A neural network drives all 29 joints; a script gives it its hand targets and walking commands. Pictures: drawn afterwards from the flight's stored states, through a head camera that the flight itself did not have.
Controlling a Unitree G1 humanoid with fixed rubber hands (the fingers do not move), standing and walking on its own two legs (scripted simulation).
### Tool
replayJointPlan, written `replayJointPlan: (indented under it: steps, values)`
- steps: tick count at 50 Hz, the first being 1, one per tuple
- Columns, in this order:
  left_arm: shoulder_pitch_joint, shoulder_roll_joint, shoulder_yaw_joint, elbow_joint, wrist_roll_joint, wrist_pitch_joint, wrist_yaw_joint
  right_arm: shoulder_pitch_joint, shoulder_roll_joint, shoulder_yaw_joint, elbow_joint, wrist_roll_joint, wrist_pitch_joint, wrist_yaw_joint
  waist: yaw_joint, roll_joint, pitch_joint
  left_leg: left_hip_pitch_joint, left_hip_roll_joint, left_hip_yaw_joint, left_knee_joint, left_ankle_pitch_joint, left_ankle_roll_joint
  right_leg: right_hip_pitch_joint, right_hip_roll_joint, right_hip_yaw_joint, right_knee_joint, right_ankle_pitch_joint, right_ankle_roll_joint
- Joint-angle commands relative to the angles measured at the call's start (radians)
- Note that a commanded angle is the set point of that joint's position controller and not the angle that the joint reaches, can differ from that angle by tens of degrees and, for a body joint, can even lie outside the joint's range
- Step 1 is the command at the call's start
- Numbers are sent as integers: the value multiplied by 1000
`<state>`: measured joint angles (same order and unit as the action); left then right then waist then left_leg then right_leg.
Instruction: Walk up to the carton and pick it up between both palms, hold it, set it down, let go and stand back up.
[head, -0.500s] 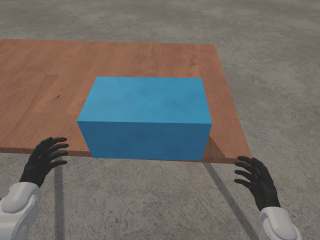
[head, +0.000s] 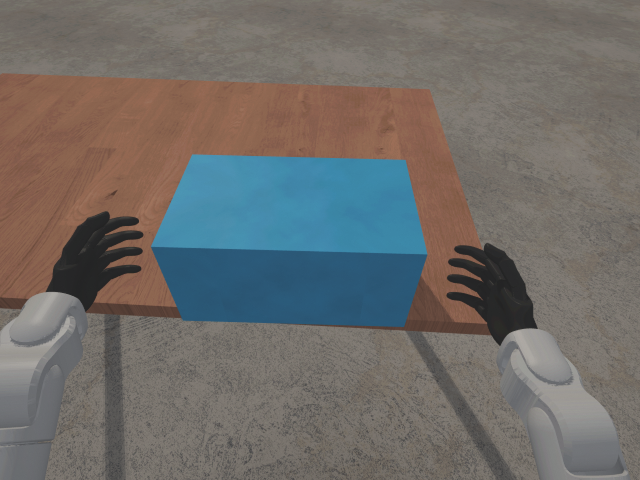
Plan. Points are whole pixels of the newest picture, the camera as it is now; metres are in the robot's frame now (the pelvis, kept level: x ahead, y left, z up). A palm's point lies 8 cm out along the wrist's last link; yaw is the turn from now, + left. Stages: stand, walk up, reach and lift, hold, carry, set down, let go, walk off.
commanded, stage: reach and lift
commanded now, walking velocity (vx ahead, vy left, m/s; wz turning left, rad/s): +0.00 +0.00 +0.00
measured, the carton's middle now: (295, 238) +0.41 +0.06 +0.08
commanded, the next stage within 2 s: none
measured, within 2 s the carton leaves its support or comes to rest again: neither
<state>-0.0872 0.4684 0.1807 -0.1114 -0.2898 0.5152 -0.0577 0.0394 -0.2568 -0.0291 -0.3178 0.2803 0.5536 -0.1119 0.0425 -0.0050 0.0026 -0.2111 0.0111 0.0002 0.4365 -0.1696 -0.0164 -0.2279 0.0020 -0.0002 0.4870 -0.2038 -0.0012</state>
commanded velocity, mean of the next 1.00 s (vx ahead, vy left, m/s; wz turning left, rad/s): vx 0.00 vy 0.00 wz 0.00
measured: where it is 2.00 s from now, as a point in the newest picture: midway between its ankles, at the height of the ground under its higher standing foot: outside the picture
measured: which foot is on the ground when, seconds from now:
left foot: down 0.00-1.00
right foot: down 0.00-1.00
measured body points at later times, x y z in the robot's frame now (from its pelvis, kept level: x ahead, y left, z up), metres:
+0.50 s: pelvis +0.04 +0.00 +0.00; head +0.05 +0.03 +0.45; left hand +0.35 +0.30 +0.14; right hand +0.35 -0.18 +0.15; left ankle +0.05 +0.13 -0.74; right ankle +0.04 -0.11 -0.74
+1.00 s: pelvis +0.03 +0.00 +0.00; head +0.04 +0.00 +0.45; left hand +0.43 +0.28 +0.21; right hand +0.40 -0.21 +0.16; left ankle +0.05 +0.14 -0.74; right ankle +0.04 -0.11 -0.74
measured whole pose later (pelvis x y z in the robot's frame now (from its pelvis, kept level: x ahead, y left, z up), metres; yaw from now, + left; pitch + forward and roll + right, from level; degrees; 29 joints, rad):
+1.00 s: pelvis +0.03 +0.00 +0.00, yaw +0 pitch -1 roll +1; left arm -0.71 0.56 0.18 0.43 -0.33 0.60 -0.10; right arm -0.46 -0.35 -0.03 0.12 0.35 0.53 -0.17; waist -0.01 -0.01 0.01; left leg -0.20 0.00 0.00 0.40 -0.19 -0.02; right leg -0.22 -0.01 0.00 0.47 -0.24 0.00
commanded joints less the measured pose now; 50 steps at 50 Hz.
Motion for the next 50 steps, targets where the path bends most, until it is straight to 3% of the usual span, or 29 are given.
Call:
replayJointPlan:
  steps: [1,7,8,9,11,14,17,18,19,20,21,22,23,24,25,28,29,32,34,36,40,41,42,43,44,47,48,49,50]
  values:
    - [-364,304,120,9,-167,-13,-15,-369,-189,-158,-166,63,-33,-38,-18,-114,-188,-4,-20,63,-174,-114,64,204,-65,137,-219,-175,13]
    - [-497,315,116,10,-197,-1,-19,-484,-215,-189,-193,66,-51,-65,-41,-88,-239,11,-24,72,-163,-35,57,213,-43,111,-181,22,33]
    - [-392,298,120,-2,-176,7,-25,-391,-210,-145,-207,86,-61,-67,-19,-101,-235,4,-31,73,-169,34,58,260,-42,104,-174,155,34]
    - [-411,327,148,15,-160,17,-27,-393,-218,-165,-186,83,-57,-77,-40,-58,-222,11,-33,65,-164,21,49,236,-39,103,-165,184,30]
    - [-449,349,183,-88,-131,29,-26,-417,-221,-136,-213,121,-59,-78,-12,-28,-287,51,-35,65,-154,128,37,304,-41,96,-145,312,33]
    - [-444,319,173,-139,-112,60,-23,-414,-246,-164,-187,123,-54,-89,-66,-6,-300,99,-41,57,-134,178,20,293,-33,88,-141,395,32]
    - [-495,346,231,-285,-84,69,2,-438,-258,-134,-193,166,-66,-85,-12,96,-401,107,-43,73,-108,315,-6,349,-32,89,-108,507,29]
    - [-515,339,218,-263,-90,76,5,-461,-270,-153,-145,152,-66,-83,-48,89,-391,113,-45,68,-99,329,-12,327,-23,86,-105,525,21]
    - [-514,320,217,-311,-66,84,15,-452,-275,-146,-106,173,-66,-79,-31,129,-367,151,-38,67,-93,419,-34,309,-9,73,-115,515,16]
    - [-531,318,192,-363,-74,90,19,-453,-302,-176,-115,181,-76,-80,-70,153,-410,186,-42,59,-72,491,-46,310,-7,69,-113,586,18]
    - [-616,347,215,-355,-67,83,16,-522,-293,-154,-107,191,-77,-77,-51,195,-451,170,-51,66,-65,464,-49,308,-15,74,-112,559,16]
    - [-610,338,215,-324,-79,86,21,-529,-307,-176,-93,176,-87,-79,-62,139,-442,181,-43,63,-52,477,-45,301,-5,66,-102,572,18]
    - [-699,336,189,-251,-73,89,21,-615,-313,-200,8,154,-75,-77,-95,189,-409,173,-37,56,-58,442,-54,259,-2,59,-109,493,16]
    - [-602,323,184,-155,-58,82,13,-537,-305,-172,58,160,-77,-77,-82,142,-329,157,-34,53,-68,436,-43,247,2,51,-123,496,10]
    - [-707,367,176,-209,-91,85,9,-633,-330,-185,-18,156,-69,-77,-94,139,-399,137,-32,53,-65,397,-35,270,-6,58,-113,486,13]
    - [-720,334,142,-92,-87,89,8,-643,-330,-205,105,151,-67,-67,-98,165,-359,154,-35,56,-81,375,-47,246,3,45,-140,433,0]
    - [-762,331,122,19,-76,94,-11,-680,-338,-207,156,148,-67,-68,-130,136,-296,137,-29,49,-82,319,-35,221,2,38,-149,398,-1]
    - [-860,355,108,170,-66,102,-9,-801,-328,-200,264,121,-58,-62,-115,124,-266,55,-22,45,-126,158,-12,223,0,28,-158,251,-12]
    - [-878,339,84,243,-72,117,-31,-842,-323,-194,258,128,-60,-67,-134,75,-272,66,-36,49,-108,164,4,209,-2,33,-168,321,4]
    - [-906,370,96,238,-85,105,-31,-909,-338,-190,198,123,-77,-68,-101,43,-356,58,-31,43,-109,203,4,269,9,25,-154,336,3]
    - [-1052,369,20,346,-128,71,-30,-1051,-347,-212,244,77,-81,-64,-139,-17,-384,4,-28,43,-109,122,29,230,13,20,-139,289,19]
    - [-985,377,60,389,-113,70,-31,-980,-333,-172,266,94,-79,-63,-101,-26,-389,9,-38,45,-105,177,31,260,5,35,-137,356,23]
    - [-1034,389,31,413,-126,52,-33,-1025,-345,-192,278,82,-87,-57,-122,-20,-408,-16,-40,38,-105,146,37,276,-7,41,-125,369,25]
    - [-1022,387,49,454,-104,43,-39,-1032,-329,-150,297,89,-89,-54,-88,-53,-414,-21,-37,41,-103,147,42,268,-1,38,-125,357,25]
    - [-1029,393,29,453,-112,30,-37,-1025,-309,-141,314,105,-92,-57,-91,-28,-431,2,-44,43,-108,154,43,270,-10,34,-139,351,29]
    - [-1065,387,54,541,-88,3,-45,-1075,-324,-126,366,90,-92,-47,-76,-105,-426,-35,-37,38,-101,144,57,265,-5,41,-119,391,38]
    - [-1085,384,44,572,-92,-10,-55,-1050,-323,-131,440,87,-92,-53,-116,-84,-417,-38,-37,31,-104,147,51,276,-17,48,-118,417,42]
    - [-1036,369,71,589,-63,-29,-49,-1025,-305,-91,464,103,-106,-44,-56,-58,-378,-26,-37,40,-100,191,42,251,-6,41,-124,390,32]
    - [-1016,339,28,556,-70,-45,-53,-995,-294,-87,492,120,-122,-41,-79,-34,-394,3,-39,35,-96,240,31,272,-3,27,-120,425,30]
